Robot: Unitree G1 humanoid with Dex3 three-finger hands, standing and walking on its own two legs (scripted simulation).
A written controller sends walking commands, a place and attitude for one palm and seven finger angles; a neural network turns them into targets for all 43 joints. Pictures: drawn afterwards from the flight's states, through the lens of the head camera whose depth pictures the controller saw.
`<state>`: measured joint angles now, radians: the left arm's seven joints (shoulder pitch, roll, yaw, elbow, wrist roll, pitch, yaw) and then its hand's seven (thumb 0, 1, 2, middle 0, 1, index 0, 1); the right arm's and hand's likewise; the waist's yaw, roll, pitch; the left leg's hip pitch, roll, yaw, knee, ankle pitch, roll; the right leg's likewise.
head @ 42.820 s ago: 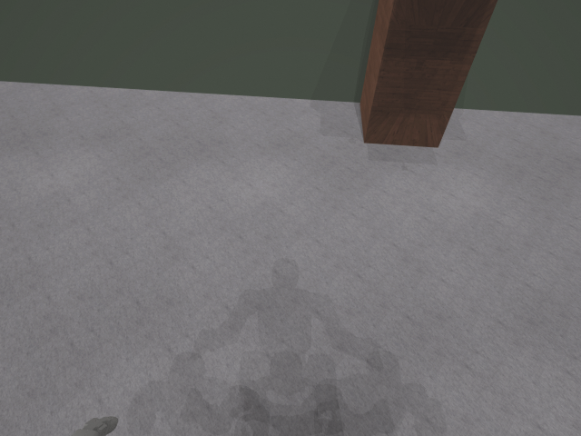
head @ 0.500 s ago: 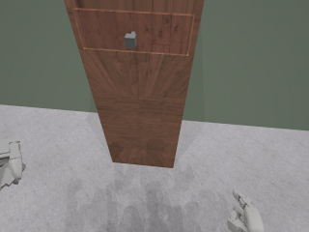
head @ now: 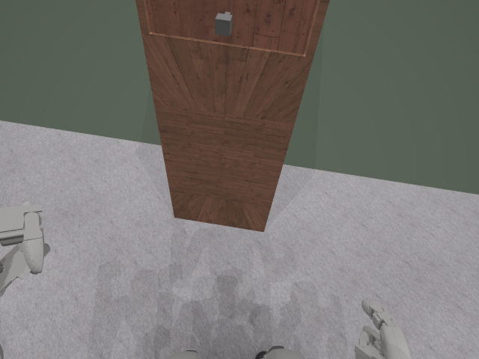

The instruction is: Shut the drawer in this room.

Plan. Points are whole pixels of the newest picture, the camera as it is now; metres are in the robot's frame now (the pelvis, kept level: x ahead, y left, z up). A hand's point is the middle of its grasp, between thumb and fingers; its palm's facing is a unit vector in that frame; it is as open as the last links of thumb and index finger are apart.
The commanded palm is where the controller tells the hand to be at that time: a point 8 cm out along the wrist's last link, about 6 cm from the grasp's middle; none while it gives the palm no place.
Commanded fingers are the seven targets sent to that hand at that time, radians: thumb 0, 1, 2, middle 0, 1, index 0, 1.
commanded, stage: step back with the hand held close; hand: left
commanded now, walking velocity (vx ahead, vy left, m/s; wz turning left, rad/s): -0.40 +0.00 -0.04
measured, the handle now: (225, 21) +0.75 +0.07 +0.20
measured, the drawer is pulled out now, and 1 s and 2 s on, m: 0.00 0.00 0.00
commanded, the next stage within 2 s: stop stepping back and stand still in 0.28 s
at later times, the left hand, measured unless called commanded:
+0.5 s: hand out of the picture +0.06 +0.20 +0.20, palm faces +0.24 -0.83 -0.50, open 3.2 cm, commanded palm +0.01 +0.25 +0.20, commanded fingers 0.00 0.90 0.90 -1.40 -1.60 -1.40 -1.60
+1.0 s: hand out of the picture -0.07 +0.21 +0.21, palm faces +0.36 -0.83 -0.43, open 3.2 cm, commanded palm -0.12 +0.25 +0.20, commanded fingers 0.00 0.90 0.90 -1.40 -1.60 -1.40 -1.60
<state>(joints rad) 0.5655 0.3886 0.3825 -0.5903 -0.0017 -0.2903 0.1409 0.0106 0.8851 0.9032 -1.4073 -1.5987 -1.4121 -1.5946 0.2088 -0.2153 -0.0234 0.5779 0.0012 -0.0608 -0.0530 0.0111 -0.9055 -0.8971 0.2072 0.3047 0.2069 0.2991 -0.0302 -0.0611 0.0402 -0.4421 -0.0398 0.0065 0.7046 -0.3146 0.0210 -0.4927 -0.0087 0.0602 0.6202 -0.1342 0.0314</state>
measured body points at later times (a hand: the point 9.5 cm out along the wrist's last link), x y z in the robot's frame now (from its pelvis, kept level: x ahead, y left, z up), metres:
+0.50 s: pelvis -0.15 -0.01 +0.02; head -0.14 +0.01 +0.47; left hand +0.04 +0.24 +0.23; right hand -0.02 -0.26 -0.06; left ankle -0.10 +0.07 -0.69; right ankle -0.23 -0.13 -0.71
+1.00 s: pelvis -0.28 -0.02 +0.03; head -0.33 -0.02 +0.48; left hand -0.10 +0.25 +0.23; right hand -0.16 -0.28 -0.05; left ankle -0.22 +0.13 -0.64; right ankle -0.21 -0.10 -0.71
